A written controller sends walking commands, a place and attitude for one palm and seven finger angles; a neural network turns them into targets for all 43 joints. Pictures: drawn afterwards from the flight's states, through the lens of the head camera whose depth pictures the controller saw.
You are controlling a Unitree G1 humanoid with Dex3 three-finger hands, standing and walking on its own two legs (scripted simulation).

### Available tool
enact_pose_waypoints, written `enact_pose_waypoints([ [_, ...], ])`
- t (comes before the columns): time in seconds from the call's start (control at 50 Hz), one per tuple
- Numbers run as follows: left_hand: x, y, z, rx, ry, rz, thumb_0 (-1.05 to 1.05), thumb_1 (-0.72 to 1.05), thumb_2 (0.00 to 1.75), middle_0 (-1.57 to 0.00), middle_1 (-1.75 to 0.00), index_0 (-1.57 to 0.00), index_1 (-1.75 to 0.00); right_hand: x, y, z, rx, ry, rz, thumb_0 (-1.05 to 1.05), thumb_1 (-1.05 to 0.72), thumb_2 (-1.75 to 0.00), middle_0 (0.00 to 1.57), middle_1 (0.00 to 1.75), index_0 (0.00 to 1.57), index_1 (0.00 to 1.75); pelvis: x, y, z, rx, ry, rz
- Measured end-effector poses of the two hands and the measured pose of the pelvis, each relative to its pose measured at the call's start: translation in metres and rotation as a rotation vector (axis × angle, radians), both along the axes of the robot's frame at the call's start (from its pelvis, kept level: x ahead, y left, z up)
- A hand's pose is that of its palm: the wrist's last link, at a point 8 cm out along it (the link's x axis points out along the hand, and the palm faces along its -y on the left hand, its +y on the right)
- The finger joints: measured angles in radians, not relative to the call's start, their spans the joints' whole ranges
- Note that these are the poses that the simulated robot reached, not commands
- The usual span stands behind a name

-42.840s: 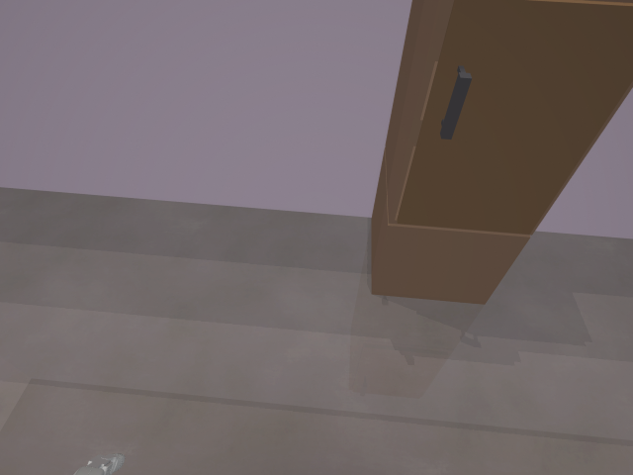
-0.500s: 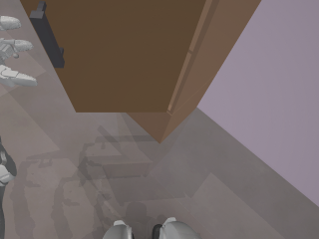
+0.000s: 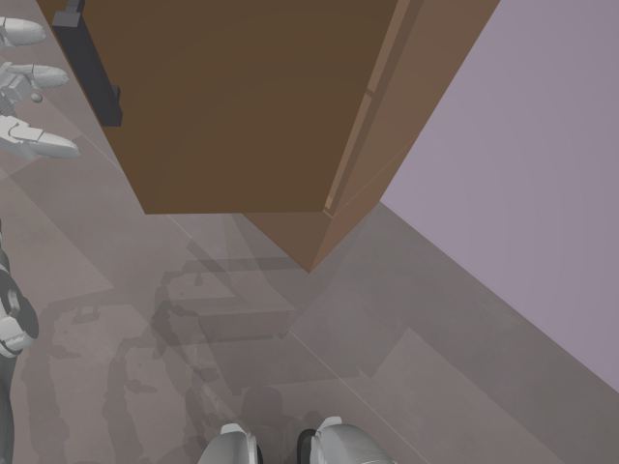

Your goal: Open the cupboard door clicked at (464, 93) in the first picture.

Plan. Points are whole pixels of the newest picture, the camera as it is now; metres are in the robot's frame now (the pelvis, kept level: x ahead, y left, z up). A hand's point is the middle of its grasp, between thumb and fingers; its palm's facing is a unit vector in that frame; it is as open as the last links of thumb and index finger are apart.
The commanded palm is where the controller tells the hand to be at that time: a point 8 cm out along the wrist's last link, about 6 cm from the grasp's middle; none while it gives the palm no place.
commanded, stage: slide the fingers in behind the handle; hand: left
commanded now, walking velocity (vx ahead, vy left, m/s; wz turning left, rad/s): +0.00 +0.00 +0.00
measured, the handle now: (95, 64) +0.57 +0.21 +0.11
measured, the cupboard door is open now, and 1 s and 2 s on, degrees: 47 47 47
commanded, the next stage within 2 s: close the thumb around the handle in 1.40 s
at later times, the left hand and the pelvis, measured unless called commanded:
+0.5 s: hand (76, 103) +0.51 +0.22 +0.11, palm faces +0.00 -1.00 +0.01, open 14.0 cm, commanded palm +0.50 +0.26 +0.10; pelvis +0.00 +0.00 +0.00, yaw +1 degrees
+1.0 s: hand (113, 99) +0.52 +0.19 +0.10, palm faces +0.01 -1.00 -0.01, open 14.0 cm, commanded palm +0.50 +0.23 +0.10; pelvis +0.00 -0.02 +0.00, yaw +1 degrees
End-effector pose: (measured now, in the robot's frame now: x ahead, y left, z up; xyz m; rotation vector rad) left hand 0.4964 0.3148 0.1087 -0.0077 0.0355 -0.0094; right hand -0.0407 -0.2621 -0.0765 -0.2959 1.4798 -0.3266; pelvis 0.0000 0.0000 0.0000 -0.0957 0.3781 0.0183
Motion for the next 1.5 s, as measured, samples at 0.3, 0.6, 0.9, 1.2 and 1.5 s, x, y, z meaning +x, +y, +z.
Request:
enact_pose_waypoints([
  [0.3, -0.003, -0.024, -0.002, -0.004, -0.008, 0.008, -0.01, -0.50, 0.30, -0.30, -1.20, -0.30, -1.20, 0.010, 0.002, -0.003, 0.021, -0.062, 0.007, 0.01, -0.91, -0.89, 0.21, 0.30, 0.21, 0.30, -0.002, 0.001, 0.001, 0.006, -0.023, -0.003],
  [0.6, 0.000, -0.048, -0.004, 0.003, -0.001, 0.014, -0.01, -0.50, 0.30, -0.30, -1.20, -0.30, -1.20, 0.020, -0.007, -0.010, 0.033, -0.087, 0.037, 0.01, -0.91, -0.89, 0.21, 0.30, 0.21, 0.30, -0.005, -0.006, -0.001, 0.015, -0.022, 0.006],
  [0.9, 0.007, -0.066, -0.007, 0.002, 0.006, 0.031, -0.01, -0.50, 0.30, -0.30, -1.20, -0.30, -1.22, 0.008, -0.013, -0.010, 0.053, -0.045, 0.010, 0.01, -0.91, -0.89, 0.21, 0.30, 0.21, 0.30, 0.001, -0.016, 0.000, 0.023, -0.015, 0.003],
  [1.2, -0.002, -0.074, -0.001, 0.011, -0.011, 0.031, -0.01, -0.50, 0.30, -0.28, -1.20, -0.29, -1.20, 0.028, -0.018, -0.011, 0.072, -0.114, 0.009, 0.01, -0.91, -0.89, 0.21, 0.30, 0.21, 0.30, 0.006, -0.021, 0.005, 0.034, -0.039, -0.011],
  [1.5, -0.006, -0.073, -0.002, 0.004, -0.007, 0.023, -0.01, -0.50, 0.30, -0.28, -1.19, -0.29, -1.20, 0.035, -0.021, -0.012, 0.056, -0.134, 0.035, 0.01, -0.91, -0.89, 0.20, 0.30, 0.21, 0.30, 0.000, -0.019, 0.003, 0.034, -0.042, -0.001],
])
